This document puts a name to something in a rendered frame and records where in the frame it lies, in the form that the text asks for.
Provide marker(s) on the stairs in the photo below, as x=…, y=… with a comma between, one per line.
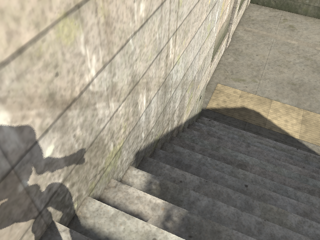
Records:
x=210, y=182

